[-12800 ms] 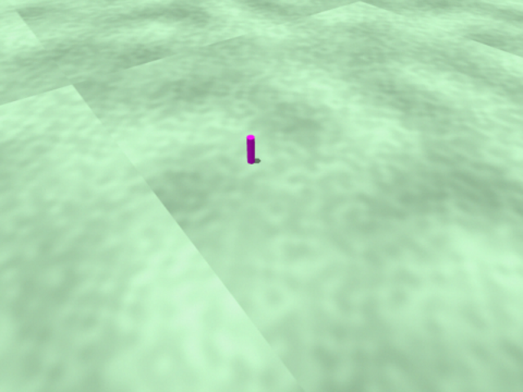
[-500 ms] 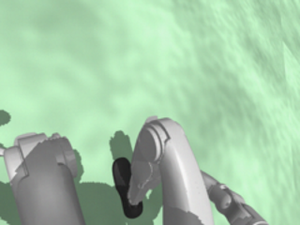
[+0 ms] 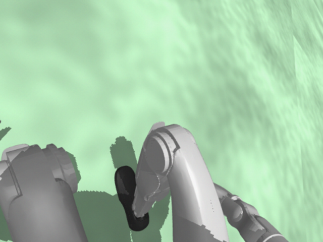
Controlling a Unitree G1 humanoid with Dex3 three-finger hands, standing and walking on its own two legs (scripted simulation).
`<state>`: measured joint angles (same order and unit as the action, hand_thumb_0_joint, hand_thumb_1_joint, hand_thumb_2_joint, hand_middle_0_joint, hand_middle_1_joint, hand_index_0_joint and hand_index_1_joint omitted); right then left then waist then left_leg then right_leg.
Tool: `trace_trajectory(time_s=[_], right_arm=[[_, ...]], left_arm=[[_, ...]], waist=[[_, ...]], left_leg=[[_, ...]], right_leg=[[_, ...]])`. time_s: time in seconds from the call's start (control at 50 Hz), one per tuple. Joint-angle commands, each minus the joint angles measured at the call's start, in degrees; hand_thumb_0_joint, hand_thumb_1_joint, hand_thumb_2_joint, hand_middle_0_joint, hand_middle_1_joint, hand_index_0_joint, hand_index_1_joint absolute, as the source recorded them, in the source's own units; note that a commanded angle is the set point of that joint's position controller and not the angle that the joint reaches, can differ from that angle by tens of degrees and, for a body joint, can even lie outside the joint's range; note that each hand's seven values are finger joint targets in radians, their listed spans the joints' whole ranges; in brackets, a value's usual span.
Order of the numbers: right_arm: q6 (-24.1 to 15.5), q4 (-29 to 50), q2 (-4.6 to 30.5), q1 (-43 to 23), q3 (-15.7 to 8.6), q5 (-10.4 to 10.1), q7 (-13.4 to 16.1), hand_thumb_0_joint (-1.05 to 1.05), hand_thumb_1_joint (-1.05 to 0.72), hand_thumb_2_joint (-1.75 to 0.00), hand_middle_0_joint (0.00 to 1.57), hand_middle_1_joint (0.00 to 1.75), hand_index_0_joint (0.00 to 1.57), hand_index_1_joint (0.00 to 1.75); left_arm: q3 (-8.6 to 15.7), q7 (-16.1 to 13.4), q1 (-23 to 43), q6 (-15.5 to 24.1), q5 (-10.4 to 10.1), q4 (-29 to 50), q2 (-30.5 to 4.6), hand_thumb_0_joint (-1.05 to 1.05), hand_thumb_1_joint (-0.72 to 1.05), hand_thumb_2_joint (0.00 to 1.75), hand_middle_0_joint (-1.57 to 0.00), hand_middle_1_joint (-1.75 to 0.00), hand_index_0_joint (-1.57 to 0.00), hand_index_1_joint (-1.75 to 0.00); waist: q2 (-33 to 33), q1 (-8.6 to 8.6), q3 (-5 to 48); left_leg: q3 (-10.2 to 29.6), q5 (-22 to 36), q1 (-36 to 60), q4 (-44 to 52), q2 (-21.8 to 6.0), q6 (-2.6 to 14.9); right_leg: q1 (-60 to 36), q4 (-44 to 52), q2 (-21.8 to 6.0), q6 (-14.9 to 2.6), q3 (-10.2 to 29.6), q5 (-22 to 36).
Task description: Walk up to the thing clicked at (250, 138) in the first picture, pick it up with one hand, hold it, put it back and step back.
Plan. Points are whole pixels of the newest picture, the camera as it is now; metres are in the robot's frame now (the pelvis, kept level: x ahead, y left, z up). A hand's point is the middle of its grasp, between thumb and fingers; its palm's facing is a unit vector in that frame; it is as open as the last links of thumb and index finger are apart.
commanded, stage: close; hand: left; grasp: from the side
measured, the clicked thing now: out of the picture +0.40 +0.28 -0.19
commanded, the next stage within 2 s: settle in 0.28 s
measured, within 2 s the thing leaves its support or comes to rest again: leaves its support in 0.64 s
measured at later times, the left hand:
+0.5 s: hand out of the picture +0.41 +0.27 -0.18, palm faces +0.31 -0.95 +0.00, open 5.8 cm
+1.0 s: hand out of the picture +0.40 +0.30 -0.10, palm faces +0.30 -0.95 -0.01, open 5.8 cm
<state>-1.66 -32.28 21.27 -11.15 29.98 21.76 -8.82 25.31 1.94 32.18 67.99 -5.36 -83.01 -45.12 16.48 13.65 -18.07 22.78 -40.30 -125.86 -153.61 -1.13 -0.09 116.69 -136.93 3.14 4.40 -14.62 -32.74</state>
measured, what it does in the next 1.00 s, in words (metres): stands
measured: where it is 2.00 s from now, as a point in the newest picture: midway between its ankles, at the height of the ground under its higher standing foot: (95, 232)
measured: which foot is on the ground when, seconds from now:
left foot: down 0.00-1.00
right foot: down 0.00-1.00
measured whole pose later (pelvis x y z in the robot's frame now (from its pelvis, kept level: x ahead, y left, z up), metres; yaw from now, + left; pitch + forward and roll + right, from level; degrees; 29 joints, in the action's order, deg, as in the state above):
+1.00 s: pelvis +0.00 +0.00 +0.02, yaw +2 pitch +16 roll -17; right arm 1.0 -33.3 20.0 -4.9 21.2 15.9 -9.2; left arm 21.3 3.4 30.2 54.7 -5.8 -62.3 -38.6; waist 11.0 10.6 -10.1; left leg 18.6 -39.7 -127.9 -149.3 -1.4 0.8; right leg 118.8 -135.1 1.6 3.1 -12.2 -34.0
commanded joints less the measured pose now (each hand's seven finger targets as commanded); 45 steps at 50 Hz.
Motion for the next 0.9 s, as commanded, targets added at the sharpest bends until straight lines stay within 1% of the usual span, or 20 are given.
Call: trace_trajectory(time_s=[0.0,0.1,0.14,0.2,0.22,0.34,0.38,0.44,0.46,0.48,0.54,0.56,0.62,0.7,0.76,0.78,0.82,0.84,0.86,0.88], right_arm=[[0.6,0.71,21.06,1.12,-7.22,-0.03,0.96,0.0,-0.87,-0.89,0.2,0.3,0.2,0.3],[0.97,0.95,21.22,0.89,-6.85,0.06,0.99,0.0,-0.86,-0.89,0.2,0.3,0.2,0.3],[1.04,0.84,21.2,1.2,-6.69,0.06,0.91,0.0,-0.86,-0.89,0.2,0.3,0.2,0.3],[1.14,0.82,21.32,0.93,-6.92,0.05,1.15,0.0,-0.87,-0.89,0.2,0.3,0.2,0.3],[1.18,0.88,21.4,0.93,-6.82,0.13,1.16,0.0,-0.87,-0.89,0.2,0.3,0.2,0.3],[1.42,0.81,21.09,1.21,-6.35,0.18,1.23,0.0,-0.87,-0.89,0.2,0.3,0.2,0.3],[1.51,1.2,21.15,1.17,-6.36,0.22,1.23,0.0,-0.89,-0.9,0.2,0.3,0.2,0.3],[1.47,1.02,21.31,0.94,-6.53,0.06,1.2,0.0,-0.89,-0.9,0.2,0.3,0.2,0.3],[1.54,0.92,21.62,1.63,-6.56,0.1,1.22,0.0,-0.89,-0.9,0.2,0.3,0.2,0.3],[1.59,1.03,21.35,1.42,-6.71,0.03,1.21,0.0,-0.89,-0.9,0.2,0.3,0.2,0.3],[1.61,0.66,21.21,2.35,-6.96,-0.15,1.2,0.0,-0.89,-0.9,0.2,0.3,0.2,0.3],[1.67,0.53,21.14,2.44,-7.1,-0.2,1.2,0.0,-0.89,-0.9,0.2,0.3,0.2,0.3],[2.12,0.59,20.95,3.04,-8.11,-0.52,1.15,0.0,-0.89,-0.9,0.2,0.3,0.2,0.3],[2.37,0.54,20.82,3.7,-9.99,-1.43,0.95,0.0,-0.89,-0.9,0.2,0.3,0.2,0.3],[2.52,0.44,20.3,4.65,-11.65,-2.59,0.83,0.0,-0.89,-0.9,0.2,0.3,0.2,0.3],[2.55,0.78,20.31,5.01,-12.16,-2.93,0.72,0.0,-0.88,-0.9,0.2,0.3,0.2,0.3],[2.61,0.61,19.62,5.66,-13.15,-3.79,0.72,0.0,-0.88,-0.9,0.2,0.3,0.2,0.3],[2.63,0.58,19.29,6.35,-13.83,-4.1,0.65,0.0,-0.88,-0.9,0.2,0.3,0.2,0.3],[2.63,0.6,19.22,6.26,-14.55,-4.63,0.67,0.0,-0.88,-0.9,0.2,0.3,0.2,0.3],[2.66,0.48,18.78,7.11,-15.12,-5.04,0.74,0.0,-0.88,-0.9,0.2,0.3,0.2,0.3]], left_arm=[[0.57,-0.87,10.36,3.6,0.04,6.4,-7.88,0.0,0.48,0.73,-0.71,-0.67,-0.69,-0.68],[0.5,-1.34,10.95,3.5,0.48,5.95,-8.9,0.0,0.68,0.88,-0.87,-0.83,-0.85,-0.83],[1.05,-1.53,11.29,3.77,-0.03,6.26,-8.47,0.0,0.78,0.95,-0.93,-0.9,-0.92,-0.9],[1.39,-1.63,11.66,3.62,0.29,6.23,-9.55,0.0,0.7,1.02,-1.04,-1.01,-1.03,-1.02],[1.31,-1.7,12.43,3.61,0.31,5.86,-9.32,0.0,0.71,1.06,-1.06,-1.04,-1.05,-1.04],[1.3,-1.96,12.61,3.36,0.52,5.71,-10.24,0.0,0.72,1.2,-1.22,-1.22,-1.21,-1.23],[0.95,-2.06,13.57,3.33,0.54,5.83,-10.0,0.0,0.7,1.25,-1.23,-1.25,-1.2,-1.28],[0.99,-1.65,12.69,3.08,0.4,6.39,-9.99,0.0,0.73,1.31,-1.27,-1.33,-1.25,-1.35],[1.42,-1.58,13.2,3.22,0.11,6.99,-10.17,0.0,0.76,1.34,-1.29,-1.36,-1.28,-1.38],[1.27,-1.47,12.46,3.12,-0.07,7.84,-9.75,0.0,0.77,1.34,-1.29,-1.35,-1.27,-1.37],[1.79,-1.46,12.66,2.72,-0.57,9.64,-10.12,0.0,0.65,1.33,-1.33,-1.39,-1.31,-1.41],[1.69,-1.42,13.19,2.63,-0.49,10.81,-9.9,0.0,0.67,1.33,-1.32,-1.39,-1.31,-1.4],[1.63,-1.41,12.59,1.37,0.69,13.84,-10.33,0.0,0.68,1.34,-1.34,-1.4,-1.32,-1.42],[-0.16,-0.73,13.34,-0.84,0.44,18.98,-7.57,0.0,0.67,1.37,-1.38,-1.43,-1.36,-1.45],[-0.65,-0.44,12.31,-3.19,0.06,21.83,-6.45,0.0,0.61,1.36,-1.39,-1.44,-1.38,-1.46],[-0.93,-0.37,11.47,-3.86,-0.11,22.74,-5.3,0.0,0.63,1.37,-1.4,-1.45,-1.38,-1.47],[-1.47,-0.04,11.89,-5.37,-0.38,25.29,-5.11,0.0,0.65,1.36,-1.39,-1.44,-1.38,-1.46],[-2.54,0.18,11.56,-6.28,-0.23,26.14,-3.28,0.0,0.63,1.36,-1.39,-1.44,-1.38,-1.46],[-2.5,0.44,11.31,-7.0,-0.31,28.22,-3.11,0.0,0.64,1.36,-1.39,-1.43,-1.37,-1.45],[-2.85,0.71,11.49,-7.95,-0.37,29.31,-2.82,0.0,0.65,1.36,-1.4,-1.44,-1.39,-1.46]], waist=[[-30.34,6.6,29.9],[-30.87,6.58,29.5],[-30.74,7.03,29.84],[-30.97,6.66,28.86],[-30.99,7.31,28.25],[-30.93,7.03,29.5],[-30.54,7.55,29.06],[-31.12,6.93,29.35],[-31.77,7.38,29.93],[-31.66,6.76,30.26],[-32.46,6.44,31.97],[-32.81,6.31,32.21],[-35.38,5.59,33.08],[-36.69,5.53,34.04],[-36.71,4.25,35.27],[-36.28,4.26,35.47],[-35.89,3.09,36.8],[-35.87,3.18,37.33],[-36.0,2.24,37.4],[-36.35,2.08,38.84]], left_leg=[[-5.36,3.63,20.37,20.87,-2.92,-1.7],[-5.03,3.32,20.21,21.14,-3.02,-1.79],[-4.97,4.0,20.42,20.91,-3.04,-1.81],[-5.19,3.7,20.55,21.08,-3.32,-1.74],[-4.81,2.87,20.27,21.44,-3.36,-1.79],[-5.02,4.3,20.22,20.81,-3.41,-1.62],[-5.1,3.06,19.75,20.92,-3.35,-1.5],[-5.08,3.06,20.29,21.02,-3.48,-1.58],[-4.78,3.99,21.11,21.03,-3.5,-1.74],[-5.03,4.27,21.19,21.09,-3.41,-1.68],[-5.53,5.71,21.45,20.78,-3.28,-1.7],[-5.45,6.47,21.86,20.99,-3.38,-1.76],[-5.23,7.08,24.0,22.5,-3.65,-2.31],[-5.79,5.67,23.85,23.36,-3.35,-2.31],[-6.65,4.72,23.14,24.01,-3.07,-2.05],[-6.43,4.44,23.14,24.65,-3.01,-2.06],[-7.61,3.05,21.67,24.7,-2.62,-1.59],[-7.65,3.25,21.99,25.15,-2.6,-1.62],[-7.5,2.87,22.41,25.87,-2.66,-1.71],[-8.09,2.76,22.53,25.79,-2.46,-1.51]], right_leg=[[-13.47,8.45,2.48,-4.19,-6.82,6.27],[-13.47,8.35,2.53,-4.3,-7.02,6.14],[-14.13,8.34,2.5,-4.17,-7.1,6.75],[-13.19,8.55,2.52,-4.27,-6.79,6.37],[-12.92,8.51,2.42,-4.24,-7.01,5.76],[-13.93,8.66,2.72,-4.29,-6.89,7.01],[-13.77,8.97,2.73,-4.37,-6.97,5.98],[-13.48,8.75,2.73,-4.34,-7.02,6.06],[-14.08,8.5,2.65,-4.24,-7.11,6.99],[-14.2,8.6,2.69,-4.32,-6.93,7.08],[-15.56,8.75,2.75,-4.43,-6.72,8.0],[-15.52,8.56,2.59,-4.44,-6.64,8.71],[-14.16,7.98,2.3,-4.74,-6.45,8.73],[-12.37,8.19,1.85,-4.89,-5.79,7.97],[-11.69,8.58,1.62,-5.07,-4.9,7.28],[-11.5,8.58,1.48,-5.05,-5.05,7.01],[-11.5,9.28,1.45,-5.26,-4.08,6.1],[-11.06,9.37,1.38,-5.31,-3.95,6.24],[-9.61,9.24,1.2,-5.42,-3.71,5.85],[-10.07,9.7,1.23,-5.47,-3.24,5.87]])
